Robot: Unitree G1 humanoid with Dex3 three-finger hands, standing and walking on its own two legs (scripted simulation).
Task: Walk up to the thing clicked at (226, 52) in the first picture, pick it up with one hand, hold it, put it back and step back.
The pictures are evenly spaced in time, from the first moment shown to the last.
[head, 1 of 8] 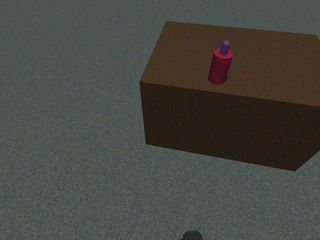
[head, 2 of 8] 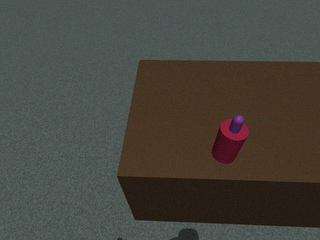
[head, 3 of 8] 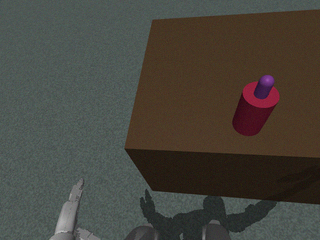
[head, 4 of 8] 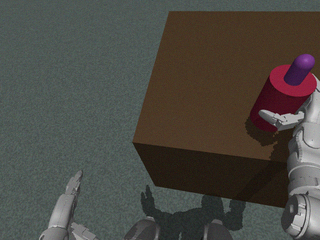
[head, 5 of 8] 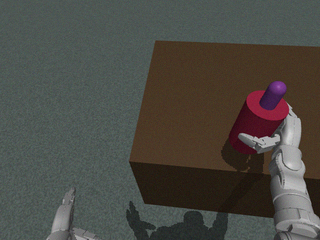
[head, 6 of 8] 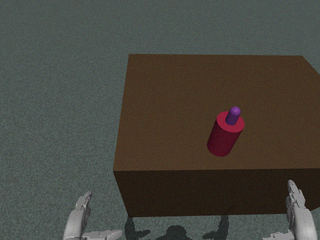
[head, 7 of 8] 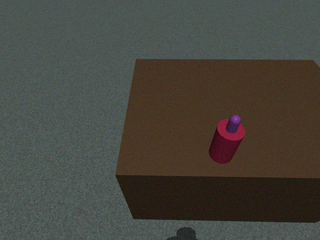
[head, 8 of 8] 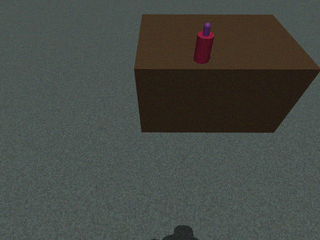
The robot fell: no
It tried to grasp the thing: yes
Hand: right
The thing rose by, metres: 0.23
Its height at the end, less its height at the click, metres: +0.00
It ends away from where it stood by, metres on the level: 0.01
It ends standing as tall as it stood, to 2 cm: yes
